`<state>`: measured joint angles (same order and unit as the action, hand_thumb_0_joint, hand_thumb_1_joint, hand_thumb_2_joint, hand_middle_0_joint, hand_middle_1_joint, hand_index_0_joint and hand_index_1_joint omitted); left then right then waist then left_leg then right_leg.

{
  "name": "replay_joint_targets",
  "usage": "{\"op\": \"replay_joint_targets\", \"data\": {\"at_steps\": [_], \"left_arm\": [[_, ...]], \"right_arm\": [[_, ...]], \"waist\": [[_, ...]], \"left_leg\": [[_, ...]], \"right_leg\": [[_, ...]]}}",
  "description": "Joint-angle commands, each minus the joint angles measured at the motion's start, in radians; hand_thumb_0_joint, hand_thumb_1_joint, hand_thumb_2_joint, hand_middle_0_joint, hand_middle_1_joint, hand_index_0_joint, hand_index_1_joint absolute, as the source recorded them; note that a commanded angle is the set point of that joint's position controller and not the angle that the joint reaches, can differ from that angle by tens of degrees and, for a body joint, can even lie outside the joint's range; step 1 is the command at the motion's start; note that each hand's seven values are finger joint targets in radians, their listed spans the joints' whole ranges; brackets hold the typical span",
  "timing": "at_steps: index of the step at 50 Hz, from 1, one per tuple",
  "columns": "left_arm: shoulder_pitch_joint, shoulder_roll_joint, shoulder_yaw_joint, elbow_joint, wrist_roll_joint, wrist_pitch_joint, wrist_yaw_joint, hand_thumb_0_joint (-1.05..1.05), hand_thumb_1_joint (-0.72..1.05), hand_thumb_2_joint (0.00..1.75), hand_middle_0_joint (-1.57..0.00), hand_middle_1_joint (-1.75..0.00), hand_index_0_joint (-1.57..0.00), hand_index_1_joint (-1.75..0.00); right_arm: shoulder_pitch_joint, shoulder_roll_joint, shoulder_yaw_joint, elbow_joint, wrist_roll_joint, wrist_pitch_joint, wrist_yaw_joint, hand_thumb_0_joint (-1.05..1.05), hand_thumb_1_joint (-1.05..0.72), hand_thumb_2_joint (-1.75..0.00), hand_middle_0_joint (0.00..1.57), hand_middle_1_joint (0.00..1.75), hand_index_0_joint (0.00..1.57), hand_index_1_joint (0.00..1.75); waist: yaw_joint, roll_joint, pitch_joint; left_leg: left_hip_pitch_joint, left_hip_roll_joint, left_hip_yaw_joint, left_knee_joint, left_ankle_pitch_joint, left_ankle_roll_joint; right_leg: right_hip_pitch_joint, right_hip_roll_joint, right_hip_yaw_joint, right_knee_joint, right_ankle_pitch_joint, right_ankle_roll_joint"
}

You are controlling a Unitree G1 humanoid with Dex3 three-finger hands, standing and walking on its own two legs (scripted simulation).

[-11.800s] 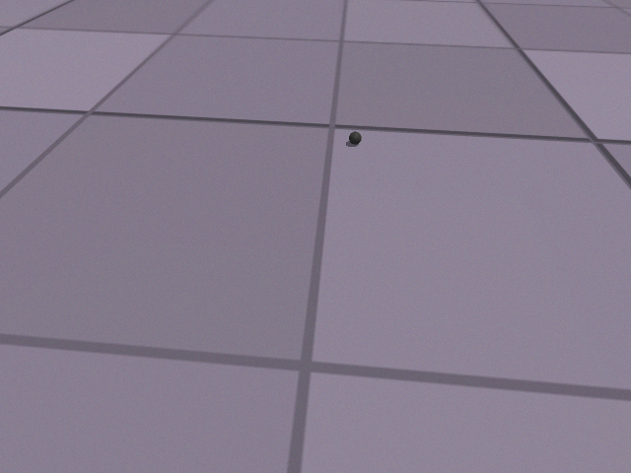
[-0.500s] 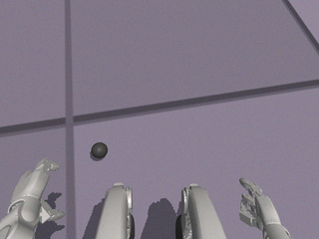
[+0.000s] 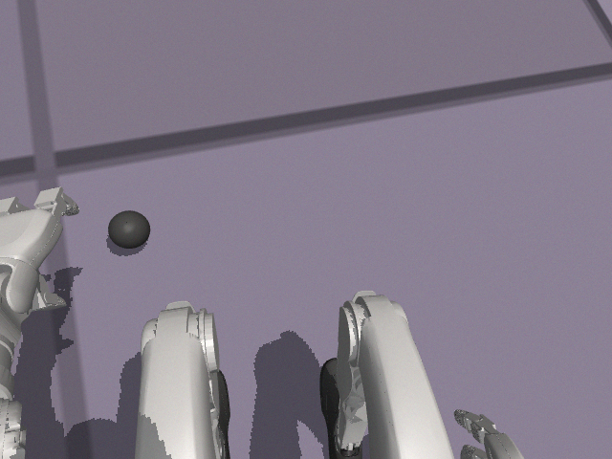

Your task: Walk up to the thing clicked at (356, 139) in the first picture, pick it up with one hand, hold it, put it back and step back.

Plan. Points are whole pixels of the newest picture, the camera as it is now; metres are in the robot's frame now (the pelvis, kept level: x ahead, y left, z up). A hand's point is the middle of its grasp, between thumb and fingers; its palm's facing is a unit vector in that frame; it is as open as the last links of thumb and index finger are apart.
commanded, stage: rise first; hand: left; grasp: from above
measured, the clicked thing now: (129, 229) +0.50 +0.30 -0.37
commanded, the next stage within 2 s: approach in 1.12 s
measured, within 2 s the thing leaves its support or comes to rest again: neither
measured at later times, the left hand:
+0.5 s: hand (71, 240) +0.43 +0.34 -0.21, palm faces -0.45 -0.06 -0.89, open 14.1 cm
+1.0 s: hand (86, 233) +0.45 +0.33 -0.24, palm faces -0.45 -0.08 -0.89, open 14.1 cm
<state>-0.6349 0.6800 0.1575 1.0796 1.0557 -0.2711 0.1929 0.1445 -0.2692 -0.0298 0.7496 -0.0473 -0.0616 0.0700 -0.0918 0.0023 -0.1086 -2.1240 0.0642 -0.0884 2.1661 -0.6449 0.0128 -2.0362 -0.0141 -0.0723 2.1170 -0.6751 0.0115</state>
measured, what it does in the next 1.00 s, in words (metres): lowers itself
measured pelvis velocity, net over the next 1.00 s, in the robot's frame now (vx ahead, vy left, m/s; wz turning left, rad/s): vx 0.01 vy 0.00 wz -0.06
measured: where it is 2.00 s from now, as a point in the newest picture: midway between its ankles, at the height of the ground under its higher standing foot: (279, 439)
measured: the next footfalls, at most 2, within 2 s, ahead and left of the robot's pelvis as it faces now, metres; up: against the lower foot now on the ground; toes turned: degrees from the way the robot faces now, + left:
none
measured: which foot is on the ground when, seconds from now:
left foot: down 0.00-1.00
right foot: down 0.00-1.00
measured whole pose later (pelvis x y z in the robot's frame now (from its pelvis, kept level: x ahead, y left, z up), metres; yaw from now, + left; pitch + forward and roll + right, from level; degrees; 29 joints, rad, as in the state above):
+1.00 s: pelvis +0.01 +0.00 -0.07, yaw -3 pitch +33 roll -9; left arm -0.89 0.84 0.18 1.37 1.27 -0.29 0.35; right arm 0.11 -0.28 0.05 0.75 -0.15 -0.02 0.14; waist -0.19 -0.04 -0.02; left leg -2.32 0.06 -0.15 2.41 -0.69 0.01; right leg -2.21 0.00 -0.10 2.33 -0.71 0.02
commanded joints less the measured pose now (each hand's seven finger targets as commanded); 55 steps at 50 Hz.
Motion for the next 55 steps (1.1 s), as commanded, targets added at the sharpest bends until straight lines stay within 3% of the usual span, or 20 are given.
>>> {"op": "replay_joint_targets", "data": {"at_steps": [1,6,12,16,17,19,21,22,27,31,34,35,37,39,41,55], "left_arm": [[-0.290,0.326,0.062,-0.057,0.049,-0.017,0.090,0.00,-0.56,1.03,-0.06,-1.02,-0.06,-1.02],[-0.376,0.356,0.036,0.016,0.116,-0.021,0.120,0.00,-0.55,1.03,-0.06,-0.99,-0.06,-1.00],[-0.444,0.366,0.015,0.064,0.161,-0.027,0.139,0.00,-0.53,1.00,-0.06,-1.01,-0.07,-1.00],[-0.486,0.397,0.024,0.072,0.189,-0.041,0.153,0.00,-0.55,1.01,-0.06,-1.00,-0.06,-1.00],[-0.465,0.402,0.031,0.093,0.197,-0.039,0.157,0.00,-0.54,1.01,-0.07,-1.00,-0.07,-1.00],[-0.486,0.404,0.031,0.096,0.205,-0.045,0.162,0.00,-0.55,1.01,-0.07,-1.01,-0.07,-1.01],[-0.501,0.426,0.046,0.105,0.205,-0.048,0.174,0.00,-0.55,1.00,-0.06,-1.02,-0.06,-1.01],[-0.495,0.405,0.041,0.114,0.202,-0.044,0.175,0.00,-0.55,1.01,-0.06,-1.01,-0.06,-1.01],[-0.518,0.417,0.050,0.135,0.198,-0.036,0.194,0.00,-0.56,1.01,-0.06,-1.02,-0.06,-1.02],[-0.506,0.433,0.053,0.140,0.199,-0.028,0.192,0.00,-0.55,1.00,-0.06,-1.03,-0.06,-1.03],[-0.509,0.436,0.058,0.120,0.187,-0.025,0.194,0.00,-0.56,1.00,-0.06,-1.04,-0.06,-1.03],[-0.501,0.428,0.054,0.138,0.191,-0.022,0.194,0.00,-0.56,1.01,-0.06,-1.03,-0.06,-1.03],[-0.505,0.441,0.065,0.135,0.188,-0.020,0.197,0.00,-0.55,1.00,-0.05,-1.04,-0.06,-1.03],[-0.501,0.429,0.056,0.139,0.190,-0.018,0.194,0.00,-0.56,1.01,-0.05,-1.04,-0.06,-1.03],[-0.507,0.453,0.064,0.126,0.198,-0.019,0.190,0.00,-0.56,1.01,-0.06,-1.03,-0.06,-1.02],[-0.532,0.467,0.055,0.180,0.200,-0.027,0.207,0.00,-0.55,1.00,-0.05,-1.04,-0.06,-1.03]], "right_arm": [[0.133,-0.222,-0.068,-0.045,-0.013,0.001,-0.006,0.00,-0.90,-0.90,0.20,0.30,0.20,0.30],[0.137,-0.228,-0.056,-0.036,-0.030,0.016,0.005,0.00,-0.90,-0.90,0.20,0.30,0.20,0.30],[0.149,-0.232,-0.049,-0.022,-0.052,0.023,0.017,0.00,-0.90,-0.90,0.20,0.30,0.20,0.30],[0.150,-0.236,-0.042,-0.021,-0.063,0.029,0.022,0.00,-0.90,-0.90,0.20,0.30,0.20,0.30],[0.145,-0.233,-0.040,-0.014,-0.066,0.032,0.023,0.00,-0.91,-0.90,0.20,0.30,0.20,0.30],[0.149,-0.235,-0.035,-0.014,-0.073,0.034,0.026,0.00,-0.91,-0.90,0.20,0.30,0.20,0.30],[0.154,-0.238,-0.031,-0.010,-0.078,0.034,0.029,0.00,-0.91,-0.90,0.20,0.30,0.20,0.30],[0.159,-0.234,-0.029,-0.011,-0.081,0.035,0.031,0.00,-0.91,-0.90,0.20,0.30,0.20,0.30],[0.167,-0.241,-0.024,-0.006,-0.089,0.032,0.035,0.00,-0.91,-0.90,0.20,0.30,0.20,0.30],[0.178,-0.240,-0.020,-0.004,-0.095,0.034,0.041,0.00,-0.91,-0.90,0.20,0.30,0.20,0.30],[0.172,-0.241,-0.018,-0.008,-0.093,0.035,0.042,0.00,-0.91,-0.90,0.20,0.30,0.20,0.30],[0.180,-0.245,-0.019,-0.004,-0.096,0.034,0.044,0.00,-0.91,-0.90,0.20,0.30,0.20,0.30],[0.172,-0.250,-0.019,-0.005,-0.096,0.034,0.045,0.00,-0.91,-0.90,0.20,0.30,0.20,0.30],[0.180,-0.247,-0.013,-0.010,-0.100,0.035,0.048,0.00,-0.91,-0.90,0.20,0.30,0.20,0.30],[0.178,-0.250,-0.012,-0.010,-0.096,0.040,0.049,0.00,-0.91,-0.90,0.20,0.30,0.20,0.30],[0.172,-0.260,0.015,-0.009,-0.113,0.034,0.055,0.00,-0.90,-0.90,0.20,0.30,0.20,0.30]], "waist": [[0.000,0.196,-0.609],[-0.020,0.225,-0.588],[-0.042,0.230,-0.598],[-0.049,0.236,-0.610],[-0.038,0.229,-0.599],[-0.055,0.234,-0.602],[-0.053,0.249,-0.606],[-0.061,0.238,-0.615],[-0.070,0.248,-0.621],[-0.076,0.247,-0.625],[-0.064,0.258,-0.633],[-0.080,0.264,-0.618],[-0.072,0.280,-0.621],[-0.086,0.270,-0.601],[-0.076,0.285,-0.628],[-0.107,0.286,-0.575]], "left_leg": [[0.511,-0.038,0.022,-0.229,0.095,0.006],[0.467,-0.041,0.023,-0.195,0.043,0.007],[0.451,-0.042,0.028,-0.142,0.067,0.009],[0.428,-0.044,0.026,-0.113,0.068,0.010],[0.425,-0.045,0.028,-0.109,0.075,0.011],[0.420,-0.045,0.028,-0.094,0.085,0.011],[0.416,-0.042,0.027,-0.083,0.099,0.011],[0.427,-0.042,0.026,-0.075,0.120,0.012],[0.415,-0.037,0.027,-0.048,0.145,0.012],[0.382,-0.037,0.037,-0.024,0.172,0.016],[0.405,-0.032,0.031,-0.020,0.179,0.015],[0.408,-0.031,0.024,-0.022,0.181,0.012],[0.417,-0.029,0.016,-0.023,0.177,0.010],[0.396,-0.029,0.016,-0.020,0.173,0.011],[0.410,-0.030,0.019,-0.011,0.198,0.011],[0.341,-0.034,0.018,0.011,0.125,0.012]], "right_leg": [[0.176,0.037,-0.045,-0.197,0.120,-0.051],[0.124,0.036,-0.053,-0.164,0.080,-0.053],[0.107,0.038,-0.056,-0.135,0.105,-0.050],[0.096,0.040,-0.062,-0.111,0.108,-0.049],[0.096,0.039,-0.059,-0.108,0.112,-0.050],[0.095,0.042,-0.064,-0.098,0.123,-0.049],[0.098,0.043,-0.067,-0.085,0.137,-0.048],[0.099,0.045,-0.070,-0.081,0.154,-0.047],[0.093,0.050,-0.074,-0.067,0.179,-0.045],[0.131,0.053,-0.074,-0.061,0.210,-0.041],[0.120,0.056,-0.074,-0.055,0.213,-0.043],[0.108,0.054,-0.080,-0.043,0.214,-0.044],[0.089,0.054,-0.084,-0.031,0.210,-0.046],[0.101,0.054,-0.086,-0.034,0.213,-0.044],[0.102,0.057,-0.084,-0.027,0.231,-0.045],[0.083,0.060,-0.094,-0.015,0.179,-0.045]]}}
